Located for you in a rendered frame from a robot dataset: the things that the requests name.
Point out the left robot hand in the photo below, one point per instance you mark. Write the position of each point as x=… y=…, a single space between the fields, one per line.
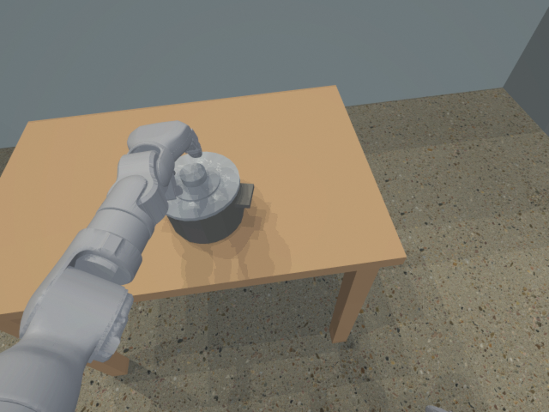
x=177 y=137

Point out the lid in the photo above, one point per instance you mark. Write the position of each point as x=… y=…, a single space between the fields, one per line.
x=210 y=198

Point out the knob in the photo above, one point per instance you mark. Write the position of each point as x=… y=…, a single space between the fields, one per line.
x=193 y=175

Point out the left robot forearm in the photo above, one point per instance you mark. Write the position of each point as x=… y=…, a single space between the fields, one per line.
x=112 y=244

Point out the robot left upper arm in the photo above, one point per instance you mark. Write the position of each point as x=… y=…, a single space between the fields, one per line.
x=80 y=320

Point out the pot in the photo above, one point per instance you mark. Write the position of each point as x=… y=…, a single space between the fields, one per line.
x=216 y=227

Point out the table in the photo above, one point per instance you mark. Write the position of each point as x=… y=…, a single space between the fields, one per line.
x=316 y=209

